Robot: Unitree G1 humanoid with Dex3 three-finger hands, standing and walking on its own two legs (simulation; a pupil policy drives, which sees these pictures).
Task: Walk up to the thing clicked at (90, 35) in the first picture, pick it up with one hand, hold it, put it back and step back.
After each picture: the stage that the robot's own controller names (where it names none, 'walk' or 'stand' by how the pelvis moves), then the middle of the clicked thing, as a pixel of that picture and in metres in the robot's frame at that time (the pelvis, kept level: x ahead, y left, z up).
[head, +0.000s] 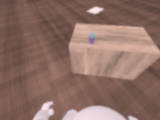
stand; (91, 38) +0.87 +0.02 -0.09
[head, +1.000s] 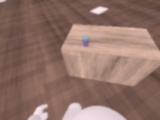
rise first; (85, 41) +0.78 +0.12 -0.06
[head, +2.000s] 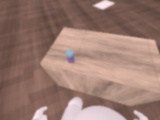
stand; (70, 56) +0.48 +0.22 -0.06
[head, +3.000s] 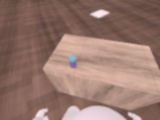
stand; (72, 61) +0.48 +0.18 -0.08
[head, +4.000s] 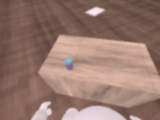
stand; (69, 64) +0.46 +0.20 -0.08
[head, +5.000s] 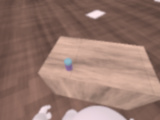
stand; (68, 64) +0.46 +0.21 -0.09
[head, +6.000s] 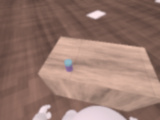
stand; (68, 65) +0.45 +0.20 -0.09
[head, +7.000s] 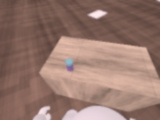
rise first; (69, 65) +0.45 +0.20 -0.09
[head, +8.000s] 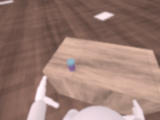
rise first; (71, 65) +0.45 +0.21 -0.09
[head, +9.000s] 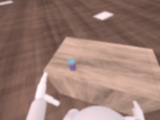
go down; (72, 64) +0.46 +0.21 -0.09
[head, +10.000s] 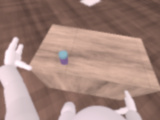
go down; (63, 58) +0.47 +0.19 -0.05
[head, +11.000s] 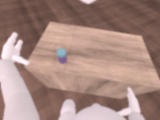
go down; (62, 56) +0.47 +0.19 -0.03
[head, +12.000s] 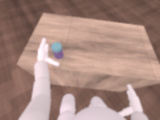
close in; (57, 51) +0.47 +0.21 +0.01
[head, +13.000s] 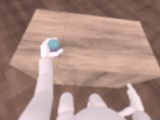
close; (55, 48) +0.48 +0.20 +0.02
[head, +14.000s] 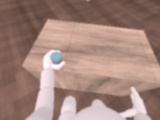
lift; (57, 60) +0.39 +0.21 +0.02
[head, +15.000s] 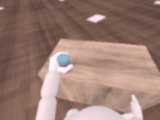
hold; (64, 64) +0.32 +0.17 +0.14
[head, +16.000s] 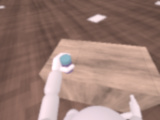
hold; (66, 64) +0.33 +0.16 +0.12
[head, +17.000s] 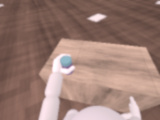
hold; (67, 65) +0.33 +0.16 +0.11
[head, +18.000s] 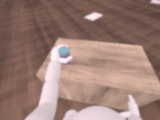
crouch; (64, 56) +0.39 +0.18 +0.12
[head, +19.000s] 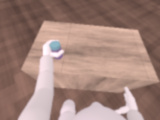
lower; (56, 50) +0.47 +0.20 +0.03
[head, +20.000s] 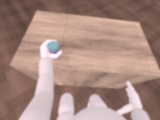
lower; (54, 50) +0.47 +0.20 +0.01
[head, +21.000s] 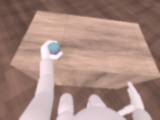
lower; (55, 51) +0.46 +0.20 +0.01
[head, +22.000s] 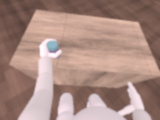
lower; (53, 50) +0.47 +0.20 +0.01
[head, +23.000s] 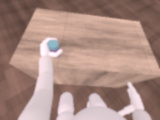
rest; (54, 49) +0.47 +0.20 +0.02
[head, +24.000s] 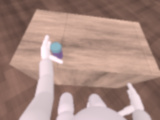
withdraw; (57, 51) +0.46 +0.19 +0.02
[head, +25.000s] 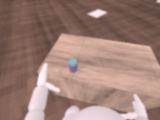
sink last; (73, 65) +0.42 +0.16 -0.04
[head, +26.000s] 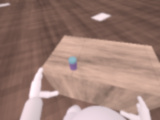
stand; (73, 63) +0.46 +0.18 -0.03
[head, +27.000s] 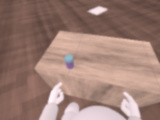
stand; (69, 62) +0.44 +0.19 -0.02
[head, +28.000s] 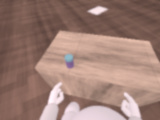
stand; (69, 61) +0.45 +0.19 -0.02
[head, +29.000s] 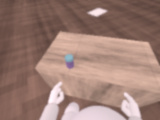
stand; (69, 61) +0.45 +0.19 -0.02
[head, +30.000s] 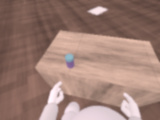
stand; (70, 61) +0.45 +0.19 -0.02
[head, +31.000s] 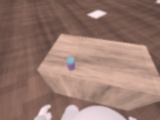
stand; (71, 64) +0.45 +0.18 -0.06
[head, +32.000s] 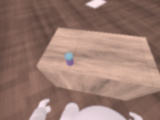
walk; (69, 59) +0.47 +0.20 -0.08
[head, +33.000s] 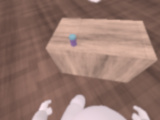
walk; (73, 40) +0.68 +0.23 -0.07
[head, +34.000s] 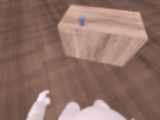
stand; (81, 20) +1.02 +0.18 -0.06
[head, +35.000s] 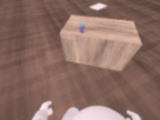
stand; (81, 28) +1.05 +0.18 -0.08
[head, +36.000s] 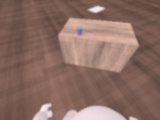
stand; (79, 30) +1.05 +0.19 -0.09
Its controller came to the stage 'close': yes
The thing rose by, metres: 0.22
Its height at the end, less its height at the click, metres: +0.00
